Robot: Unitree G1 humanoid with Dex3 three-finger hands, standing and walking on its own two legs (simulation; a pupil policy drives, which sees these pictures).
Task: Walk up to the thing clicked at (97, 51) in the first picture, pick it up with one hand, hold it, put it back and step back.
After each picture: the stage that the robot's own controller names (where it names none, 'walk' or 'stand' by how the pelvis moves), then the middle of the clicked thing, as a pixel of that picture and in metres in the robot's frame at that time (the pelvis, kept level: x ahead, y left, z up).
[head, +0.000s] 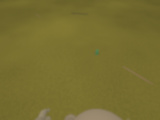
stand; (97, 52) +1.43 -0.21 -0.72
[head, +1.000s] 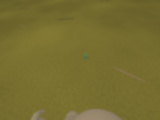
walk; (85, 56) +1.30 +0.12 -0.70
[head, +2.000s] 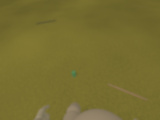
walk; (73, 73) +0.77 +0.29 -0.72
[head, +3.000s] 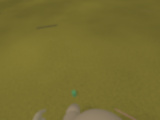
walk; (74, 93) +0.45 +0.24 -0.71
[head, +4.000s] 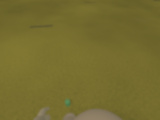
stand; (67, 102) +0.34 +0.23 -0.71
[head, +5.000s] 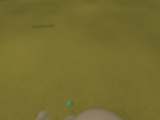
stand; (68, 104) +0.32 +0.21 -0.72
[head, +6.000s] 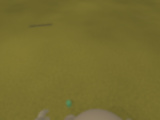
stand; (68, 103) +0.31 +0.22 -0.72
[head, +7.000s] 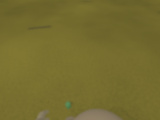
stand; (68, 105) +0.31 +0.23 -0.73
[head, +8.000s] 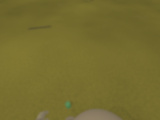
stand; (68, 105) +0.31 +0.24 -0.73
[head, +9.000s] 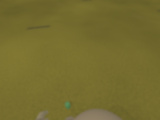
stand; (67, 105) +0.30 +0.24 -0.73
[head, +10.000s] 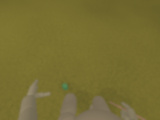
go down; (65, 86) +0.34 +0.23 -0.60
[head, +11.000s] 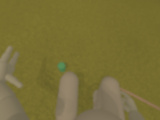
go down; (61, 67) +0.40 +0.25 -0.31
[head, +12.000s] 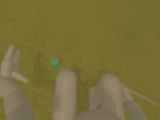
close in; (55, 63) +0.39 +0.26 -0.28
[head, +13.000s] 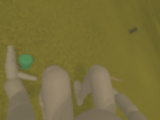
close; (25, 62) +0.38 +0.29 -0.22
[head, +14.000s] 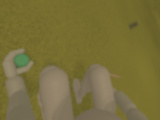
close; (22, 62) +0.37 +0.29 -0.22
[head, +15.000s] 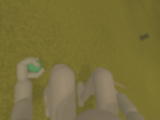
lift; (34, 67) +0.31 +0.28 -0.20
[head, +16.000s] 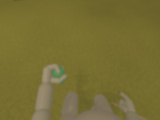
lift; (59, 75) +0.31 +0.19 +0.00
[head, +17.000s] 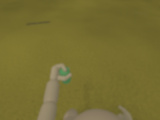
hold; (65, 75) +0.33 +0.16 +0.02
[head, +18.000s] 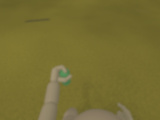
hold; (65, 77) +0.32 +0.17 +0.00
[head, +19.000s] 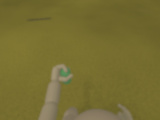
hold; (66, 76) +0.33 +0.16 +0.00
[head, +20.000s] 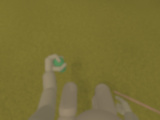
crouch; (60, 65) +0.39 +0.20 -0.08
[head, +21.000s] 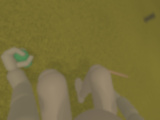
lower; (24, 59) +0.39 +0.29 -0.22
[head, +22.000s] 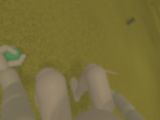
lower; (14, 57) +0.40 +0.31 -0.23
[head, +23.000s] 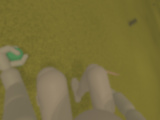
lower; (16, 57) +0.39 +0.31 -0.22
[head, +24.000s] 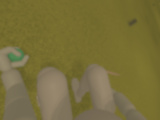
lower; (17, 58) +0.39 +0.31 -0.22
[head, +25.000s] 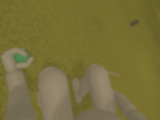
loosen; (22, 59) +0.38 +0.29 -0.22
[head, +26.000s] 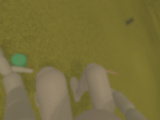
withdraw; (19, 61) +0.38 +0.28 -0.22
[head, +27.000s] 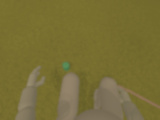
walk; (66, 66) +0.41 +0.22 -0.36
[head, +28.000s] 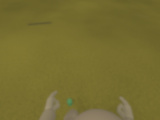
stand; (69, 102) +0.33 +0.19 -0.66
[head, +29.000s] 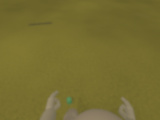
stand; (69, 100) +0.35 +0.21 -0.66
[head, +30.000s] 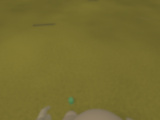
stand; (71, 100) +0.35 +0.19 -0.70
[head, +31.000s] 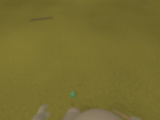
walk; (72, 94) +0.37 +0.19 -0.71
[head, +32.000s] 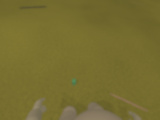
walk; (73, 82) +0.51 +0.13 -0.71
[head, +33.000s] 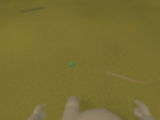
walk; (71, 64) +0.80 +0.29 -0.68
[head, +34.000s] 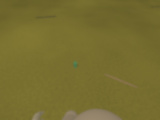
stand; (75, 64) +0.98 +0.23 -0.71
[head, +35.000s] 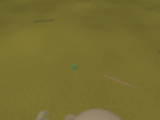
stand; (74, 66) +0.99 +0.24 -0.72
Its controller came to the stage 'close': yes
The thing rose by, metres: 0.72
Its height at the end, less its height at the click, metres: +0.00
